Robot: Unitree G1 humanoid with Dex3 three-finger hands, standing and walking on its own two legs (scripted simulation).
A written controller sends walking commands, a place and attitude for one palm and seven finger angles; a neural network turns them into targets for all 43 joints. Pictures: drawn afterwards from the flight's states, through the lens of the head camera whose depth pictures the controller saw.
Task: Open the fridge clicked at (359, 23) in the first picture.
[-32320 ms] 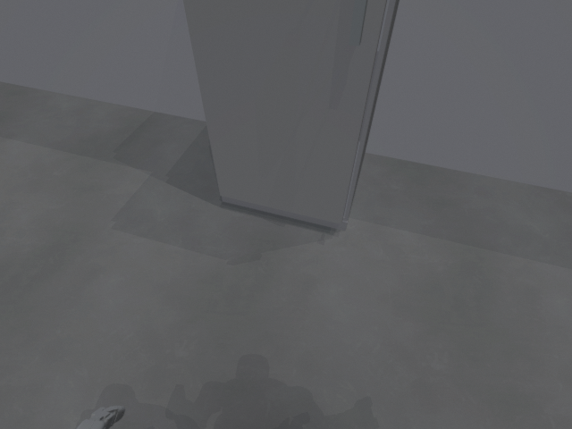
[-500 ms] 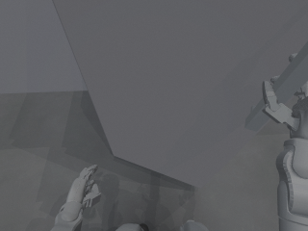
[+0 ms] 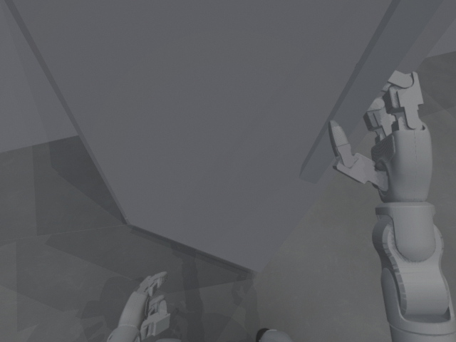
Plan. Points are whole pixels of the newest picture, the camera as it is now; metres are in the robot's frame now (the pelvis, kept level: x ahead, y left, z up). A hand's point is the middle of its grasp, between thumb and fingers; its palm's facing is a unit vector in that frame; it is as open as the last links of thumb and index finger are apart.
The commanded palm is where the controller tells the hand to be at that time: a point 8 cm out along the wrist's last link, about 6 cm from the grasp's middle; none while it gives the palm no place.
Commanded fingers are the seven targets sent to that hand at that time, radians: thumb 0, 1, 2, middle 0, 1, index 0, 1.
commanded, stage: walk backward, drawing the door open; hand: right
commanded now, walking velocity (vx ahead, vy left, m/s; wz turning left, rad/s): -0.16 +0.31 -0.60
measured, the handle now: (364, 73) +0.38 -0.11 +0.28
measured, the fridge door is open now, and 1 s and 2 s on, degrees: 42 77 78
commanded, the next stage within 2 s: stop walking and hold the door back in 1.12 s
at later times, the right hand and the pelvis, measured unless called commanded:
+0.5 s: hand (285, 262) +0.19 -0.02 +0.21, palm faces +0.22 +0.94 -0.26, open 8.5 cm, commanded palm +0.15 -0.07 +0.21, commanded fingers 0.00 -0.90 -0.90 0.45 1.40 0.45 1.40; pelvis -0.08 +0.16 +0.02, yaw -22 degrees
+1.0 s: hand out of the picture +0.08 +0.11 +0.21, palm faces +0.59 +0.76 -0.26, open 8.6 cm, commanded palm +0.03 +0.09 +0.21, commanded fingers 0.00 -0.90 -0.90 0.45 1.40 0.45 1.40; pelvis -0.08 +0.38 +0.00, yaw -39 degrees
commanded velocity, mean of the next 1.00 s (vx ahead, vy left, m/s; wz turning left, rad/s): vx -0.15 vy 0.35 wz -0.67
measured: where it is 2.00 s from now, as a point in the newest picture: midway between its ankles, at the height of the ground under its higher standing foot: outside the picture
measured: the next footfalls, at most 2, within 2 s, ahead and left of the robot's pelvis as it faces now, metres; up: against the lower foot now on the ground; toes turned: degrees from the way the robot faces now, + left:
right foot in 0.34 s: -0.09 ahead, -0.02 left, +0.00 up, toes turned -21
left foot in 0.66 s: +0.06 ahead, +0.38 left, +0.00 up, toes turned -25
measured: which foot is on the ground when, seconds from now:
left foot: down 0.00-0.36, up 0.38-0.64, down 0.66-0.94, up 0.96-1.00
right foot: down 0.00-0.00, up 0.02-0.32, down 0.34-0.66, up 0.68-0.92, down 0.94-1.00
